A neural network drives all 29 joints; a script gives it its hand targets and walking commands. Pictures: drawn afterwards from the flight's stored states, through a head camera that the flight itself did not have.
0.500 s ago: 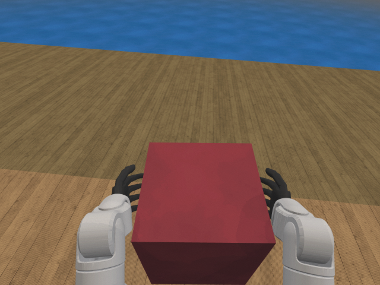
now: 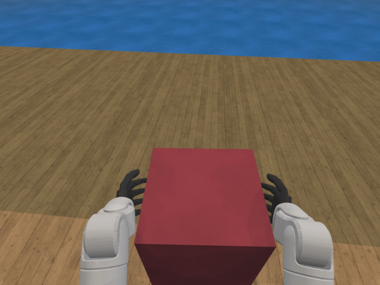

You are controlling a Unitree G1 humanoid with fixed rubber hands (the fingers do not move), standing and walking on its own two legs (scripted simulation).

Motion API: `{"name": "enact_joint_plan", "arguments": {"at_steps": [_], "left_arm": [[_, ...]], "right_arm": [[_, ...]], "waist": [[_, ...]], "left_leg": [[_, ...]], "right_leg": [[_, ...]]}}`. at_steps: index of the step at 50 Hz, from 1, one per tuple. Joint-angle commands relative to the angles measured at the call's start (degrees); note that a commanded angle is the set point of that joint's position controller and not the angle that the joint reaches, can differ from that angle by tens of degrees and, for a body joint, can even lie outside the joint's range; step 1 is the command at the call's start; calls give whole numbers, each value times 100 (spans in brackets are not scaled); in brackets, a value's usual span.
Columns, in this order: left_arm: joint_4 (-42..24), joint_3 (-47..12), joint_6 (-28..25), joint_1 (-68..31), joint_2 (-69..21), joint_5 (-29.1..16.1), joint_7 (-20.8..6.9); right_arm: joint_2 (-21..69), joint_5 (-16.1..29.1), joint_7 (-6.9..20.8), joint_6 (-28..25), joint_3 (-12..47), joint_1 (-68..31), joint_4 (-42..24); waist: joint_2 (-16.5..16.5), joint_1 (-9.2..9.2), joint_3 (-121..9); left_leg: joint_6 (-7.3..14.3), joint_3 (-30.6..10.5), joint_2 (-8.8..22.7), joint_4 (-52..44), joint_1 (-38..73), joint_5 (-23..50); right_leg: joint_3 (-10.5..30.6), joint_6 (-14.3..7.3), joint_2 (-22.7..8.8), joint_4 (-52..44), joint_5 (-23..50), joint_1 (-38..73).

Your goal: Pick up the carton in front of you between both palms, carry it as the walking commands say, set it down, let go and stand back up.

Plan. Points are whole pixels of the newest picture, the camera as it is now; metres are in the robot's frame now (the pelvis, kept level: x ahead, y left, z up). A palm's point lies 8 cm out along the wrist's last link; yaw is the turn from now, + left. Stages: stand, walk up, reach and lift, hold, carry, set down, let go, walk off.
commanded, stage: carry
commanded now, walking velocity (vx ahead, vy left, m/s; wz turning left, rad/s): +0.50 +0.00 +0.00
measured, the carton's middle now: (201, 221) +0.27 +0.00 +0.00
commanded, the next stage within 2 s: none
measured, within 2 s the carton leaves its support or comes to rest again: neither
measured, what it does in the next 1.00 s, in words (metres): walks ahead: left foot, then right foot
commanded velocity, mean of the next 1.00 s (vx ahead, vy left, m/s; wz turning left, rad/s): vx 0.50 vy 0.00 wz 0.00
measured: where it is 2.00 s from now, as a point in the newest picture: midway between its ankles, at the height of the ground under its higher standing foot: (196, 146)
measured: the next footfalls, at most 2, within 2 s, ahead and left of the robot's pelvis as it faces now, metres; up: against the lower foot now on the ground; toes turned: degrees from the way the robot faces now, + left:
left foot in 0.42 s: +0.48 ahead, +0.11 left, +0.00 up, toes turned +9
right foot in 0.94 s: +0.78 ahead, -0.06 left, -0.03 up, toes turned -6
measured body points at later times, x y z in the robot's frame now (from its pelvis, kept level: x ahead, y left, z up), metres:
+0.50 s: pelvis +0.34 +0.03 -0.01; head +0.34 +0.05 +0.44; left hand +0.67 +0.17 +0.10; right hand +0.64 -0.13 +0.11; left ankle +0.45 +0.10 -0.72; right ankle +0.13 -0.08 -0.65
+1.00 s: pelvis +0.67 +0.00 -0.02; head +0.71 -0.01 +0.43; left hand +1.05 +0.15 +0.10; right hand +1.05 -0.15 +0.08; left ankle +0.48 +0.11 -0.65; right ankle +0.75 -0.05 -0.74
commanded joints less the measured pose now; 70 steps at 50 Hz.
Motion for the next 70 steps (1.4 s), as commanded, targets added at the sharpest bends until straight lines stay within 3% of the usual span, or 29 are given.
{"name": "enact_joint_plan", "arguments": {"at_steps": [1, 2, 4, 6, 11, 18, 20, 21, 22, 23, 24, 27, 29, 31, 36, 42, 44, 46, 47, 48, 49, 50, 52, 53, 59, 65, 67, 69, 70], "left_arm": [[-549, -4101, -74, -2460, -5570, -2335, -1499], [-669, -4161, -119, -2583, -5673, -2378, -1507], [-789, -4253, -179, -2552, -5740, -2467, -1526], [-818, -4265, -201, -2351, -5673, -2482, -1576], [-910, -4201, -170, -2116, -5242, -2475, -1639], [-912, -3953, 120, -2866, -4247, -2328, -1387], [-740, -3911, 227, -3292, -3947, -2302, -1305], [-647, -3898, 288, -3558, -3847, -2309, -1266], [-536, -3844, 341, -3841, -3754, -2314, -1226], [-497, -3832, 412, -4158, -3903, -2402, -1188], [-362, -3748, 444, -4481, -3876, -2430, -1156], [84, -3637, 386, -5061, -4532, -2543, -1098], [313, -3600, 297, -5461, -4783, -2528, -1069], [576, -3566, 206, -5770, -4928, -2519, -1027], [1163, -3386, 98, -6482, -5058, -2549, -937], [1733, -3011, 133, -6919, -5279, -2630, -989], [1851, -2871, 166, -6972, -5350, -2626, -1049], [2063, -2705, 170, -6770, -5391, -2567, -1125], [2148, -2610, 166, -6653, -5386, -2534, -1185], [2322, -2501, 163, -6679, -5225, -2441, -1216], [2401, -2540, 134, -6679, -5353, -2486, -1241], [2225, -2565, 91, -6781, -5511, -2569, -1276], [1629, -2796, 15, -7288, -5865, -2821, -1319], [1336, -2946, -21, -7496, -6000, -2953, -1311], [516, -3402, -135, -6976, -5778, -3068, -1208], [619, -3632, -154, -6443, -5186, -2959, -1236], [937, -3599, -124, -6282, -5058, -2876, -1247], [1270, -3543, -93, -6401, -4953, -2825, -1271], [1416, -3469, -74, -6480, -4914, -2796, -1274]], "right_arm": [[5288, 2311, 1538, -86, 4332, -2810, -588], [5444, 2316, 1528, -147, 4358, -2774, -551], [5587, 2247, 1478, -253, 4387, -2549, -522], [5613, 2129, 1412, -334, 4398, -2251, -459], [5395, 2069, 1295, -342, 4463, -2171, -678], [4374, 2337, 1248, 50, 4369, -3188, -885], [4068, 2356, 1222, 158, 4197, -3504, -624], [3933, 2352, 1210, 201, 4070, -3595, -394], [3846, 2343, 1212, 251, 3966, -3758, -261], [3631, 2331, 1210, 261, 3819, -4070, -60], [3872, 2483, 1205, 295, 3870, -4222, 91], [4516, 2849, 1243, 251, 3943, -5198, 98], [4848, 3004, 1271, 159, 3982, -5920, 190], [4964, 3054, 1287, 84, 3920, -6292, 424], [4958, 2937, 1230, -5, 3555, -6743, 1221], [5137, 2787, 1132, -18, 3170, -7027, 1853], [5265, 2735, 1114, -11, 3114, -7079, 1937], [5407, 2687, 1109, 6, 3106, -7106, 2013], [5424, 2665, 1101, 2, 3095, -7160, 2049], [5644, 2638, 1097, 19, 3128, -7131, 2201], [5588, 2576, 1077, 17, 3087, -7177, 2201], [5691, 2603, 1053, -9, 3153, -7390, 2026], [5887, 2710, 974, -95, 3266, -7650, 1587], [5962, 2726, 926, -131, 3303, -7648, 1434], [5704, 2453, 679, -312, 3538, -6676, 985], [5011, 2275, 749, -255, 3693, -6441, 761], [4782, 2223, 829, -166, 3604, -6321, 976], [4561, 2143, 925, -90, 3424, -6234, 1285], [4421, 2137, 983, -40, 3277, -6186, 1473]], "waist": [[-729, 41, -1986], [-321, 13, -1869], [-563, -18, -1907], [-744, -6, -1823], [-961, 20, -1220], [-1083, 82, -557], [-1020, -138, -880], [-711, -349, -1230], [-155, -558, -1664], [1463, -428, -2157], [1661, -481, -1993], [167, -385, -2013], [243, -264, -2135], [385, -228, -2152], [466, -354, -1918], [568, -486, -1645], [640, -330, -1725], [184, 159, -2197], [-374, 315, -2531], [-1442, 105, -2869], [-2088, 329, -2991], [-1943, 345, -2769], [-828, 297, -2402], [-740, 257, -2399], [-842, 348, -2748], [-828, 550, -2188], [-891, 251, -2276], [-458, -292, -2434], [248, -236, -2444]], "left_leg": [[241, -460, -21, 2111, -2974, 459], [267, -484, 159, 1747, -2917, 790], [211, -320, 193, 1080, -2599, 1157], [119, -80, 138, 474, -2593, 1281], [23, 397, 15, -1182, -3048, 1941], [313, 713, -268, -2319, -2488, 2524], [403, 1026, -575, -2471, -1363, 2139], [408, 1226, -860, -2637, -314, 1809], [441, 283, -192, -2690, 854, 1143], [1292, -2875, 1490, -3549, 1959, -74], [1484, -3784, 1638, -4166, 2034, 566], [1225, -2011, 1317, -3513, 1332, 2530], [1007, -1369, 1099, -3609, 959, 2567], [1049, -1072, 1013, -3644, 939, 2714], [1191, -486, 763, -3519, 1322, 3493], [987, 24, 426, -2998, 1635, 4594], [792, 90, 475, -2528, 1784, 5160], [469, 459, 209, -949, 1247, 4971], [422, 307, 33, 144, 48, 3264], [292, 78, -703, 1254, -1830, 199], [294, -257, -1067, 2363, -2928, -560], [402, -497, -795, 2531, -3340, -407], [365, -517, -526, 1884, -3380, 152], [344, -502, -431, 1503, -3254, 372], [288, -96, -499, 0, -3532, 1222], [434, 517, -1005, -2875, -2483, 3503], [623, 484, -1039, -3349, -1052, 4190], [582, 188, -426, -3412, 695, 4745], [446, -632, 458, -2574, 1677, 6659]], "right_leg": [[3488, -469, -2091, -1865, 513, 3803], [2949, -278, -1961, -1853, 797, 3436], [2222, -14, -1711, -2040, 609, 3045], [1778, -16, -1578, -2184, 509, 2928], [1143, -52, -1293, -2238, 1267, 3191], [737, 9, -1213, -1812, 1805, 3155], [437, 161, -1107, -807, 2773, 2987], [204, 316, -818, 304, 2935, 2676], [345, 431, -636, 1643, 1752, 1768], [588, 703, 114, 3495, -136, 3], [1325, 596, 394, 4393, -1835, -925], [1727, 340, -316, 4572, -1183, -1240], [1625, 360, -379, 3999, -788, -990], [1510, 402, -350, 3690, -653, -1118], [1215, 498, -300, 2094, -111, -1657], [763, 299, 83, -109, 1223, -800], [781, 184, 148, -551, 1315, -162], [586, 218, 267, -972, 1328, 1682], [1401, 292, -506, -403, 1916, 2996], [3746, -308, -1857, -232, 2740, 4344], [4648, -925, -2077, -675, 2035, 4811], [4326, -833, -1875, -680, 2024, 4697], [3447, -530, -1566, -702, 2658, 4056], [3174, -463, -1467, -757, 2819, 3868], [2316, -386, -1098, -428, 4501, 4328], [1544, -195, -372, -61, 4181, 3995], [1374, -11, -363, 585, 4159, 3386], [1173, 201, -201, 2076, 2739, 2257], [1174, 210, 123, 2919, -274, 1014]]}}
